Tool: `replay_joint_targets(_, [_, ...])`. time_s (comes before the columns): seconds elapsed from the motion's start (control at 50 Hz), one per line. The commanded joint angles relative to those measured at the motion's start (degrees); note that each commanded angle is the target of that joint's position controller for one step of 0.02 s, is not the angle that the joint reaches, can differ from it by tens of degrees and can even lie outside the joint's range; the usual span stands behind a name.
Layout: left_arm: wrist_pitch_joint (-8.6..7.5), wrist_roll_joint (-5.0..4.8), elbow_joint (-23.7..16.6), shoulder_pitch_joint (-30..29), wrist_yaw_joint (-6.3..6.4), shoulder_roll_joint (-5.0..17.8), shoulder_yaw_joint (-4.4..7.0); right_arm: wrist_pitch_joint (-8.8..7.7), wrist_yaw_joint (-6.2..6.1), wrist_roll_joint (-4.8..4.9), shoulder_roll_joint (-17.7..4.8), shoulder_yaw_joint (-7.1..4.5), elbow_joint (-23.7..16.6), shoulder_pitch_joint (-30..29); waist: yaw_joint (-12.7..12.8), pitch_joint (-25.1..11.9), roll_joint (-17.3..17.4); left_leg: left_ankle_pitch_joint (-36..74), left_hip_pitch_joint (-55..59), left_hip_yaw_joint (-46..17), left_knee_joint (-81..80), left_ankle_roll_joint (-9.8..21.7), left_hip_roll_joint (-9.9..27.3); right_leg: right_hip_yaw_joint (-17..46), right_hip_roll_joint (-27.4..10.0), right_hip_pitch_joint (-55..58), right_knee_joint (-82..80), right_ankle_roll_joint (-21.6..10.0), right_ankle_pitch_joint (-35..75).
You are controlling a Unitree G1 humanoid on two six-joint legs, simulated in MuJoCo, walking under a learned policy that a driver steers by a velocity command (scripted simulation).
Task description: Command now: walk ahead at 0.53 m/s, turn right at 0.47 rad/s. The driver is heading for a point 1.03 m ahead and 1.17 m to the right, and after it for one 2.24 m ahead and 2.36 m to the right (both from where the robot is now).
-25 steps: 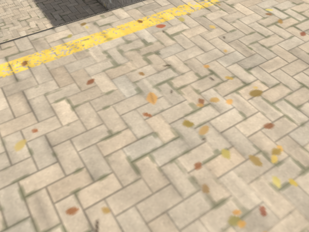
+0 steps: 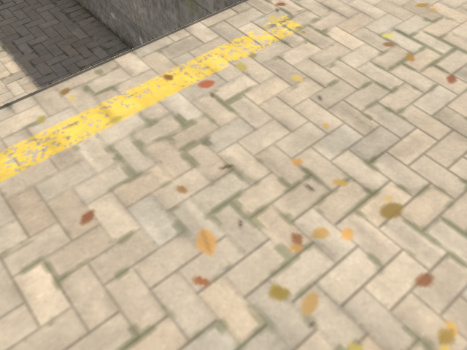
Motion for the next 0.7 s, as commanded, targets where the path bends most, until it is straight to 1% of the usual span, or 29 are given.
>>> replay_joint_targets(0.02, [-0.34, -0.75, -0.8, 2.5, -1.11, -0.6, -0.91, -2.36, -0.54, 1.24, -5.7, -0.32, -5.4, -6.7, 3.6, 1.4, 5.0, 45.6, -15.5, 2.8, -2.5, 0.6, 9.7, -8.6, 5.0, 20.0, -13.4, -0.4, 16.5])
replay_joint_targets(0.04, [-0.25, -0.22, -0.4, 3.4, -1.14, 0.7, -0.56, -2.26, -1.12, 1.45, -6.8, -0.58, -5.6, -6.6, 3.9, 0.0, 5.6, 49.2, -12.3, 3.2, 0.8, -0.5, 10.5, -9.3, 6.2, 21.3, -14.8, -1.1, 17.0])
replay_joint_targets(0.06, [-0.13, 0.62, 0.3, 5.7, -1.04, 2.2, -0.03, -1.85, -1.86, 1.58, -7.8, -0.86, -6.0, -6.7, 4.8, -1.9, 6.3, 54.0, -9.4, 3.7, 5.9, -1.6, 11.3, -10.2, 8.0, 23.2, -15.3, -2.0, 15.0])
replay_joint_targets(0.08, [-0.04, 1.42, 1.4, 10.2, -0.93, 3.9, 0.71, -1.13, -2.67, 1.5, -8.7, -1.19, -6.6, -7.3, 6.6, -4.5, 7.4, 58.2, -7.8, 4.0, 13.6, -2.8, 12.2, -10.5, 9.8, 27.0, -15.1, -3.0, 11.7])
replay_joint_targets(0.1, [-0.06, 1.94, 3.4, 17.8, -0.74, 5.9, 1.76, -0.21, -3.31, 1.15, -9.8, -1.56, -7.2, -8.6, 9.8, -8.0, 8.2, 58.0, -8.3, 3.6, 24.9, -3.5, 13.2, -8.5, 10.6, 33.6, -15.7, -4.6, 9.4])
replay_joint_targets(0.12, [-0.3, 2.06, 5.3, 24.6, -0.24, 7.6, 2.87, 0.64, -3.57, 1.02, -10.6, -2.03, -8.1, -10.7, 13.4, -9.9, 7.2, 47.6, -10.0, 3.4, 39.6, -4.3, 12.3, -5.1, 9.2, 38.2, -20.4, -6.4, 11.4])
replay_joint_targets(0.14, [-0.46, 0.94, 5.7, 23.9, 0.76, 10.7, 3.97, 1.47, -3.22, 0.15, -8.0, -2.02, -8.4, -8.4, 10.4, -9.5, -3.0, 0.9, -17.6, 5.2, 60.2, -5.5, 4.1, 2.5, 2.0, 42.5, -20.6, -8.5, 37.1])
replay_joint_targets(0.16, [0.23, 0.98, 3.7, 21.4, 1.03, 15.9, 5.26, 2.39, -3.47, 0.89, -3.7, -1.11, -10.4, 2.4, 3.4, -16.9, -11.4, -21.8, -34.1, -1.4, 79.9, -7.8, -1.3, 25.3, -12.5, 57.3, -14.3, -19.2, 78.7])
replay_joint_targets(0.18, [0.95, -0.92, 1.0, 18.8, 1.08, 16.5, 6.25, 2.93, -3.69, 0.15, -4.9, -0.54, -11.8, 3.6, 4.4, -26.7, -5.0, -16.2, -38.7, -10.0, 82.1, -7.6, 1.3, 34.2, -16.5, 60.9, -20.5, -24.3, 68.5])
replay_joint_targets(0.2, [2.13, -1.73, -1.8, 12.6, 1.95, 13.2, 5.94, 3.35, -3.56, -0.52, -6.3, -0.43, -12.5, -0.2, 3.3, -22.1, 1.7, -11.1, -38.6, -11.3, 77.9, -7.1, 4.0, 34.0, -14.5, 52.6, -25.3, -23.6, 45.8])
replay_joint_targets(0.22, [3.05, -1.94, -1.9, 10.8, 2.38, 9.5, 4.97, 3.78, -3.32, -1.64, -7.4, -0.9, -13.3, -5.8, 2.5, -14.2, 6.7, -10.1, -38.5, -11.0, 71.8, -7.3, 5.7, 30.7, -10.5, 42.7, -28.9, -20.5, 31.6])
replay_joint_targets(0.24, [3.48, -1.93, -1.5, 10.7, 2.73, 7.9, 4.58, 4.63, -3.2, -2.3, -7.1, -0.95, -14.9, -9.6, 1.8, -9.6, 7.4, -10.1, -37.4, -11.4, 66.5, -7.5, 6.6, 27.8, -7.2, 36.0, -30.8, -18.0, 27.0])
replay_joint_targets(0.26, [3.56, -1.81, -1.1, 11.8, 2.83, 7.3, 4.39, 6.06, -3.21, -2.67, -6.7, -0.93, -15.7, -10.8, 1.4, -7.5, 6.6, -9.6, -34.9, -11.4, 62.1, -7.7, 7.2, 25.5, -5.4, 31.2, -31.2, -15.9, 28.8])
replay_joint_targets(0.28, [3.53, -1.51, -0.8, 12.5, 2.66, 7.6, 4.44, 7.37, -3.35, -2.61, -5.8, -0.69, -16.4, -11.3, 1.0, -7.4, 6.0, -9.4, -33.0, -11.4, 58.5, -8.0, 7.5, 24.0, -3.8, 28.5, -31.2, -14.1, 29.1])
replay_joint_targets(0.3, [3.47, -1.22, -1.0, 12.6, 2.49, 8.7, 4.85, 8.1, -3.47, -2.49, -4.9, -0.39, -17.0, -11.8, 0.9, -7.9, 5.6, -8.3, -31.9, -11.1, 55.9, -8.1, 7.5, 23.0, -2.3, 27.0, -30.8, -12.4, 29.4])
replay_joint_targets(0.32, [3.49, -0.96, -1.6, 12.4, 2.48, 9.9, 5.33, 8.44, -3.46, -2.38, -4.4, -0.26, -17.6, -12.5, 0.9, -9.3, 5.0, -6.6, -31.6, -11.1, 54.0, -8.1, 7.3, 22.7, -1.0, 26.9, -30.3, -10.5, 28.8])
replay_joint_targets(0.34, [3.7, -0.91, -2.1, 12.3, 2.6, 10.7, 5.69, 8.73, -3.39, -2.24, -4.5, -0.27, -18.4, -13.6, 1.1, -10.1, 3.9, -4.9, -32.2, -11.3, 52.4, -8.3, 7.1, 22.9, -0.1, 27.1, -30.0, -8.6, 26.9])
replay_joint_targets(0.38, [4.56, -1.28, -3.0, 12.2, 2.97, 11.7, 6.27, 9.43, -3.3, -2.05, -5.3, -0.54, -20.1, -16.6, 1.9, -10.6, 1.4, -1.9, -33.8, -12.2, 49.4, -8.5, 6.7, 24.7, 1.7, 27.4, -30.6, -5.0, 17.0])
replay_joint_targets(0.42, [5.53, -1.62, -3.7, 12.5, 3.23, 12.1, 6.64, 10.09, -3.24, -1.94, -6.2, -0.82, -21.3, -19.7, 3.0, -9.5, -1.0, -0.2, -35.9, -13.5, 46.6, -8.8, 6.1, 27.9, 3.1, 28.4, -32.3, -2.6, 3.5])
replay_joint_targets(0.46, [6.27, -1.57, -4.1, 13.4, 3.26, 12.3, 6.93, 10.2, -3.24, -1.73, -7.0, -0.99, -22.1, -22.2, 4.3, -7.6, -2.7, 0.5, -38.2, -14.9, 43.7, -8.8, 5.4, 31.4, 3.5, 30.6, -33.7, -1.9, -6.8])
replay_joint_targets(0.5, [6.63, -1.36, -4.2, 14.5, 3.19, 12.5, 7.22, 9.74, -3.33, -1.44, -7.6, -1.06, -22.4, -24.0, 5.4, -6.2, -3.8, 0.4, -39.6, -16.0, 40.6, -8.4, 4.7, 34.3, 3.3, 33.4, -33.9, -2.3, -10.4])
replay_joint_targets(0.56, [6.76, -0.99, -4.3, 15.5, 3.07, 13.0, 7.57, 8.74, -3.42, -0.9, -8.2, -0.96, -22.7, -25.6, 6.3, -5.5, -4.9, -0.9, -39.0, -16.9, 35.9, -7.2, 3.3, 37.1, 3.1, 36.7, -32.7, -3.2, -8.2])
replay_joint_targets(0.62, [6.85, -0.58, -4.7, 15.2, 2.76, 13.7, 7.76, 7.81, -3.35, -0.29, -8.9, -0.81, -22.9, -26.1, 6.3, -5.4, -5.5, -2.8, -34.7, -17.1, 30.8, -5.9, 1.4, 39.3, 3.2, 36.6, -30.7, -4.5, -3.2])
replay_joint_targets(0.66, [7.0, -0.29, -5.2, 13.9, 2.41, 14.3, 7.8, 7.29, -3.37, 0.17, -9.4, -0.78, -22.8, -25.3, 5.7, -5.4, -5.9, -3.8, -29.2, -16.9, 26.4, -5.2, 0.0, 40.7, 3.6, 34.3, -29.7, -4.9, 0.0])
replay_joint_targets(0.7, [7.09, -0.18, -6.0, 11.5, 2.03, 14.4, 7.7, 7.02, -3.71, 0.6, -10.0, -0.92, -22.3, -23.1, 4.4, -5.1, -6.3, -3.4, -21.1, -16.6, 19.3, -5.0, -1.0, 42.2, 4.8, 30.2, -29.8, -3.5, -0.9])
Velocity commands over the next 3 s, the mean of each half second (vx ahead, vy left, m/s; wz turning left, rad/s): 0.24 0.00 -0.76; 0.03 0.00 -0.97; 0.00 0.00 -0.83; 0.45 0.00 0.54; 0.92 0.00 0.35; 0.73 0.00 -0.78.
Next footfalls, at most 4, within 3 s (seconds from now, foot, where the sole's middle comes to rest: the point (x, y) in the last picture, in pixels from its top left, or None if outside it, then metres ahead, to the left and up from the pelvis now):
0.14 right None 0.33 -0.06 -0.78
0.76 left None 0.43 0.06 -0.78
1.28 right None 0.22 -0.02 -0.78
2.04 left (274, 309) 0.59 -0.11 -0.78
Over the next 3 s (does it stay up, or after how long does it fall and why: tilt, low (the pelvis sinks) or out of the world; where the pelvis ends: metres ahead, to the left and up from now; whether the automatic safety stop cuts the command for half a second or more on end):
stays up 1.06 -0.65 -0.02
